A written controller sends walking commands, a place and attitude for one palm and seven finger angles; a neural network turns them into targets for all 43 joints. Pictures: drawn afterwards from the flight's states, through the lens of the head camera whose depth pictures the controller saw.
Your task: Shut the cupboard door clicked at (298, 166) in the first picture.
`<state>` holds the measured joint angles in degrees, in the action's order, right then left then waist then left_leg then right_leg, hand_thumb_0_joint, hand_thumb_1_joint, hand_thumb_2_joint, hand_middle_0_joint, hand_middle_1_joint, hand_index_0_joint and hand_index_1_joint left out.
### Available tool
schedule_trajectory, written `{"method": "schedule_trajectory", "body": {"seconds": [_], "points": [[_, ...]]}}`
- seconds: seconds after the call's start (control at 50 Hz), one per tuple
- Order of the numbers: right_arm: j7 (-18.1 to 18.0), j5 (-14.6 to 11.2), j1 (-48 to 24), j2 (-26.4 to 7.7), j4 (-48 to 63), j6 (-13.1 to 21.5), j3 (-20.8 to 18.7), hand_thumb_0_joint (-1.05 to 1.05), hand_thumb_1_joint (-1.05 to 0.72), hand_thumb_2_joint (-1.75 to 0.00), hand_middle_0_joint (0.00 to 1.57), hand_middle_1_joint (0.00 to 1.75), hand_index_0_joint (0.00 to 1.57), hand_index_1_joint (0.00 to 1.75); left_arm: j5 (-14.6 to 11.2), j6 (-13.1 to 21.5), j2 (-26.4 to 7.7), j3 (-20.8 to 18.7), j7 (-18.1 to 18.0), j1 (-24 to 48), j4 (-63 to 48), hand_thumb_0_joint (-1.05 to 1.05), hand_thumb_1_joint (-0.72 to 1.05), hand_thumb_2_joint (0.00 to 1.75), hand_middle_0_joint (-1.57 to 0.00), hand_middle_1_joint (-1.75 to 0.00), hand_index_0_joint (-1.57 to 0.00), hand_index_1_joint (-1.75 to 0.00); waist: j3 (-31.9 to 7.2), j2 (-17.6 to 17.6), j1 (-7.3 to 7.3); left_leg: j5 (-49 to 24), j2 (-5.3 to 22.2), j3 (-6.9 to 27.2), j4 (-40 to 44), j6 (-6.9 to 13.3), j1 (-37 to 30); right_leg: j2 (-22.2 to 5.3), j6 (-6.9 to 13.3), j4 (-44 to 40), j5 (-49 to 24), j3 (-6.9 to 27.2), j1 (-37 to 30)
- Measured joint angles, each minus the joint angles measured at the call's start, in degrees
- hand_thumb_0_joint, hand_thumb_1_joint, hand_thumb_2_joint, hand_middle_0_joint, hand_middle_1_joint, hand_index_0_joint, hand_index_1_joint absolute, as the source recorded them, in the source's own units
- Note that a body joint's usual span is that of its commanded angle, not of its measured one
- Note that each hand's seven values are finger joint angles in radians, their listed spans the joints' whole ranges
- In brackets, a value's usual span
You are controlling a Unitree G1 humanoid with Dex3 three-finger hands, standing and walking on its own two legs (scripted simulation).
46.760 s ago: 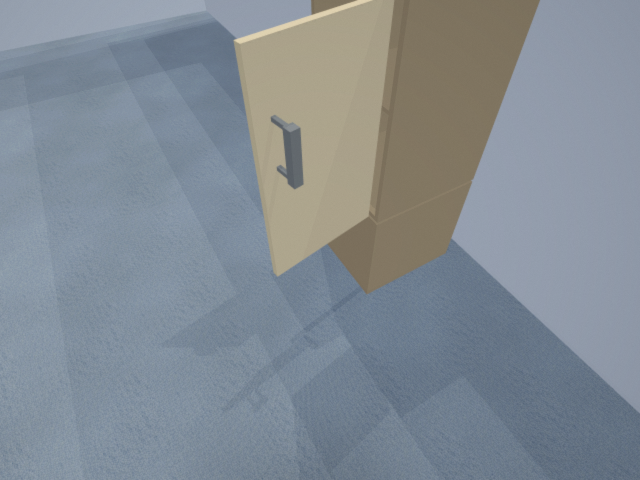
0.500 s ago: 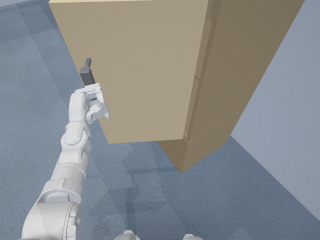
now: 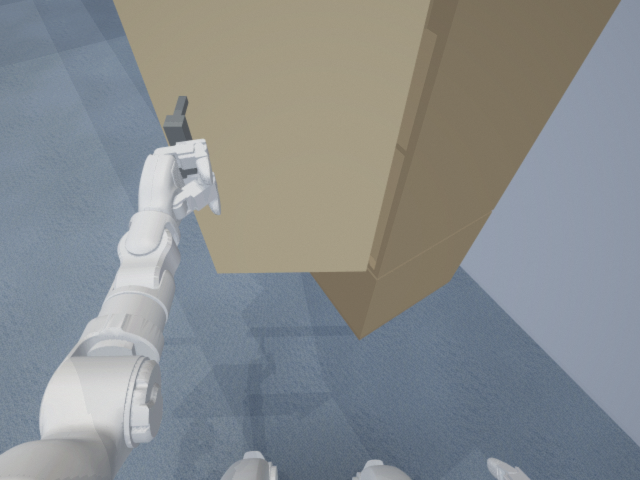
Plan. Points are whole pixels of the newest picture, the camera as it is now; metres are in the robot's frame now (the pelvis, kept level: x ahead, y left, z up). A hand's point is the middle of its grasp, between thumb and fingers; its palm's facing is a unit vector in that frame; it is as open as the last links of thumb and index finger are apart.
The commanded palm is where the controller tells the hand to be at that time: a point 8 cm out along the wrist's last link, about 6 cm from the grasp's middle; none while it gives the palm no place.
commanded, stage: push the door shut along its arc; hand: left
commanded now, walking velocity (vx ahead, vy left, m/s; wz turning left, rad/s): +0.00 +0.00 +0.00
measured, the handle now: (190, 149) +0.53 +0.17 +0.10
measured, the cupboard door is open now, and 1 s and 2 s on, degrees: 59 43 29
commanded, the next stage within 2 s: pull the fist back off the door in 1.48 s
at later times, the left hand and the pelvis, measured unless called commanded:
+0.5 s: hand (229, 156) +0.51 +0.12 +0.10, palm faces -0.15 -0.99 -0.03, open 3.1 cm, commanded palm +0.52 +0.15 +0.10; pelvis -0.01 +0.01 -0.02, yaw +0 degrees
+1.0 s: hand (253, 126) +0.58 +0.09 +0.10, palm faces -0.27 -0.96 -0.01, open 3.0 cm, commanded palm +0.58 +0.13 +0.10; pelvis +0.00 +0.01 -0.03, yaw -2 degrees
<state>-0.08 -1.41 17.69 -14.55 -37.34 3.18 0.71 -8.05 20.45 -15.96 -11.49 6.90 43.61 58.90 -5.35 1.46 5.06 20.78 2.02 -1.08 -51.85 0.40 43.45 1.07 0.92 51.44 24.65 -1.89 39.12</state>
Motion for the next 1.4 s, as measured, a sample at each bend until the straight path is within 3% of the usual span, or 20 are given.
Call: {"method": "schedule_trajectory", "body": {"seconds": [0.34, 0.54, 0.8, 0.94, 1.4], "points": [[0.40, 0.61, 5.26, -1.07, -3.16, -0.28, -0.23, 0.01, -0.91, -0.90, 0.20, 0.30, 0.20, 0.30, 0.03, -0.26, -5.68, -0.56, 4.06, 10.90, 9.57, 0.02, 0.90, 0.90, -1.31, -1.50, -1.32, -1.50, -0.17, 0.70, 3.36, 0.70, 0.08, 0.71, -3.75, 0.51, 6.84, 0.09, -0.42, 2.59, 0.31, -0.64, 6.03], [0.60, 1.40, 6.15, -1.57, -3.40, 0.83, 0.15, 0.01, -0.91, -0.90, 0.20, 0.30, 0.20, 0.30, 2.26, -1.99, -8.50, -0.49, 5.06, 19.26, 14.59, 0.02, 0.90, 0.90, -1.30, -1.50, -1.30, -1.50, -0.15, 1.19, 6.20, 0.91, 0.18, 0.97, -6.07, 0.74, 11.96, 0.18, -0.59, 4.56, 0.41, -0.85, 10.91], [0.79, 2.03, 7.24, -1.54, -0.87, -0.25, 1.29, 0.00, -0.91, -0.90, 0.20, 0.30, 0.20, 0.30, 5.95, -4.61, -14.16, -5.59, 7.73, 27.76, 19.15, 0.02, 0.90, 0.90, -1.30, -1.50, -1.30, -1.50, 0.06, 2.09, 10.04, 2.34, 1.41, 0.38, -9.03, 0.79, 17.31, 1.30, -0.56, 7.03, 1.10, -0.11, 16.54], [0.77, 2.28, 8.67, -1.04, -0.87, -1.45, 1.35, 0.00, -0.91, -0.90, 0.20, 0.30, 0.20, 0.30, 6.41, -5.98, -16.18, -6.89, 10.81, 28.30, 18.38, 0.01, 0.86, 0.90, -1.30, -1.50, -1.30, -1.50, 0.09, 2.33, 10.15, 3.01, 1.88, 0.20, -9.29, 0.68, 17.93, 1.76, -0.48, 7.02, 1.45, 0.15, 17.23], [-0.10, 3.44, 6.05, -1.38, -3.54, 1.15, 1.15, 0.00, -0.91, -0.90, 0.20, 0.30, 0.20, 0.30, 6.50, -9.65, -17.45, -0.38, 12.66, 38.72, 22.09, 0.05, 0.90, 0.95, -1.30, -1.50, -1.30, -1.50, 0.40, 1.76, 11.65, 3.72, 1.33, 2.57, -13.07, 0.81, 23.48, 1.46, -0.50, 9.42, 2.31, -2.10, 21.20]]}}
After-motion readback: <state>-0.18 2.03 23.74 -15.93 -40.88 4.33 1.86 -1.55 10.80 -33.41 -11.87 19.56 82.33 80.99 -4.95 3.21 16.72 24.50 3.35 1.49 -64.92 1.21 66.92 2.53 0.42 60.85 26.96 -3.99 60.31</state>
